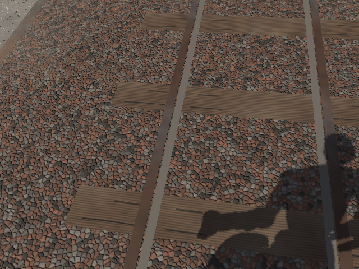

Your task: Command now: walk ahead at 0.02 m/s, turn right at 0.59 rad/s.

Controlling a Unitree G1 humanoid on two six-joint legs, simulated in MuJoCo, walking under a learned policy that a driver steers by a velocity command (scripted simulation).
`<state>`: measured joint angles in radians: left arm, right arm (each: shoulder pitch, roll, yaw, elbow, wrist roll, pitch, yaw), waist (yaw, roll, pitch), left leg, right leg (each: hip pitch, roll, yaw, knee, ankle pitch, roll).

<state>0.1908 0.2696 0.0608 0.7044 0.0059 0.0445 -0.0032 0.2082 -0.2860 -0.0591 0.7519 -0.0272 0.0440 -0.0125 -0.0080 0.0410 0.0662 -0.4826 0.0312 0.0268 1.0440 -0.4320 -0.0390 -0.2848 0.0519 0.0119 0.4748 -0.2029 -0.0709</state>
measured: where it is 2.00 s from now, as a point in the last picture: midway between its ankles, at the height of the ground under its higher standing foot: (263, 221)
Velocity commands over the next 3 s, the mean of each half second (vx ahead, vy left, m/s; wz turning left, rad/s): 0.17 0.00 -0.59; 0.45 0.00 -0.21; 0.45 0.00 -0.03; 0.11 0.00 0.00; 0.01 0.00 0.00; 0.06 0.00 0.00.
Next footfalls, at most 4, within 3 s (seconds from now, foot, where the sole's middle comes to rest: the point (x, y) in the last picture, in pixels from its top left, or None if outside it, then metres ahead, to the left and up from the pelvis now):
0.28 left None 0.06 0.12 -0.78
0.74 right None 0.22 -0.18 -0.78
1.28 left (238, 216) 0.64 -0.15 -0.78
1.74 right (293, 209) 0.66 -0.37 -0.78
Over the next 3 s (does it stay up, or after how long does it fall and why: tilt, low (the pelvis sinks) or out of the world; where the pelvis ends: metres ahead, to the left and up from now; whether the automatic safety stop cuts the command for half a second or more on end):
stays up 0.65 -0.26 0.00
